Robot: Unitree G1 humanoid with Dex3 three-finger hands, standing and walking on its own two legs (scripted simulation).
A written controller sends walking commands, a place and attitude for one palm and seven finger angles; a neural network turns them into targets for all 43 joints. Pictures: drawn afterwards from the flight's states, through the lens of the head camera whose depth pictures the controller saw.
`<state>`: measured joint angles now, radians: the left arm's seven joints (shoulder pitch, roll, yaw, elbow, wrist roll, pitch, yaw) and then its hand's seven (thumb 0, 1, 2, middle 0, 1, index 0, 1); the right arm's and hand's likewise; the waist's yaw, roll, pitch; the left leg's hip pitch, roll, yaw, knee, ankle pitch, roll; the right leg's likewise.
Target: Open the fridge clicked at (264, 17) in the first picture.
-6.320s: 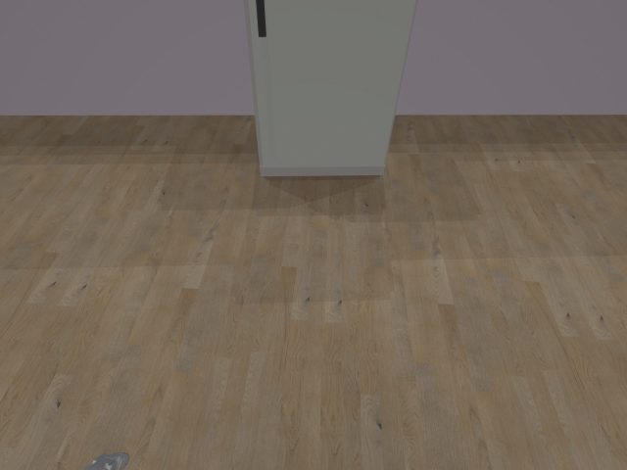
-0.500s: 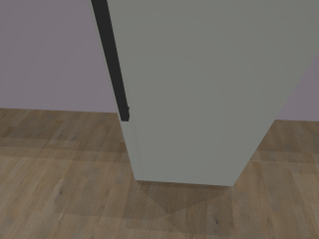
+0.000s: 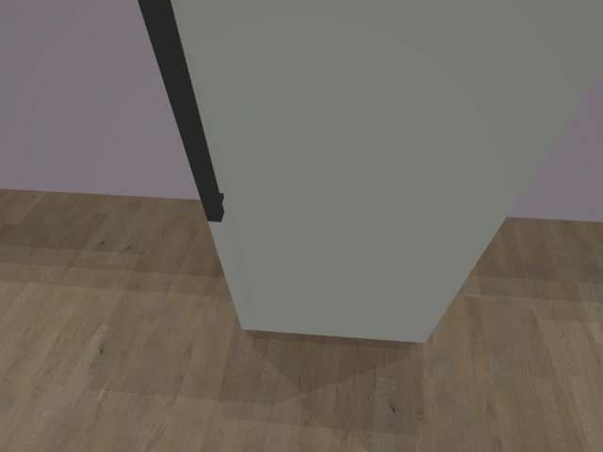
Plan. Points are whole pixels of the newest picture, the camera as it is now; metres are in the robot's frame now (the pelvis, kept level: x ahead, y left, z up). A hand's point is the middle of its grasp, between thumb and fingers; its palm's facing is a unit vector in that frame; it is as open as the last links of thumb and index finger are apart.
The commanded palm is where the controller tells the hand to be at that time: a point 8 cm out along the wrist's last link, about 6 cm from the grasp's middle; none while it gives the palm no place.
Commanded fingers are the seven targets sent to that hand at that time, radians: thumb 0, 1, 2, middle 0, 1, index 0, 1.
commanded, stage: come to a stop and stand still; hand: left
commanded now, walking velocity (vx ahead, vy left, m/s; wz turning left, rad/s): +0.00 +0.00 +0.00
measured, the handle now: (188, 98) +0.54 +0.20 +0.19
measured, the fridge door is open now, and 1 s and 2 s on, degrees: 0 0 0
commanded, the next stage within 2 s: look again from close up in 0.34 s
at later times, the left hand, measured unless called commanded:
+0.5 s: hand out of the picture +0.01 +0.15 -0.17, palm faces +0.03 -0.98 -0.20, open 7.4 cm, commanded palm none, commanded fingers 0.00 0.90 0.90 -0.20 -0.30 -0.20 -0.30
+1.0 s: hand out of the picture +0.02 +0.16 -0.17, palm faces +0.03 -0.98 -0.22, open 7.4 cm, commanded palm none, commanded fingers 0.00 0.90 0.90 -0.20 -0.30 -0.20 -0.30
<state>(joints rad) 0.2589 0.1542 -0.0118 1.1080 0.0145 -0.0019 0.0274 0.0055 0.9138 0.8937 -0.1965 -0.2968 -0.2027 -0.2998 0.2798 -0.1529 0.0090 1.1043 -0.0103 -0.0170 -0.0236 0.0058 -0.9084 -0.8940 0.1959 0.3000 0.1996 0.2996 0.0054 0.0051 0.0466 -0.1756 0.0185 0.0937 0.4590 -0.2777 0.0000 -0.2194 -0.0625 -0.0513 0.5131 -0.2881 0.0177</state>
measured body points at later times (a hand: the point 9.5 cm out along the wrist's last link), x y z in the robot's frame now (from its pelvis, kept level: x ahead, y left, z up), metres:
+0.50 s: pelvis +0.00 -0.02 +0.00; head +0.02 -0.03 +0.45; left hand +0.01 +0.21 -0.15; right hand +0.02 -0.25 -0.16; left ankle -0.02 +0.12 -0.74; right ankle -0.01 -0.13 -0.74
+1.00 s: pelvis +0.00 -0.02 +0.00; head +0.02 -0.02 +0.45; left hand +0.02 +0.22 -0.15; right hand +0.02 -0.25 -0.16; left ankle -0.02 +0.12 -0.74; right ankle -0.01 -0.13 -0.74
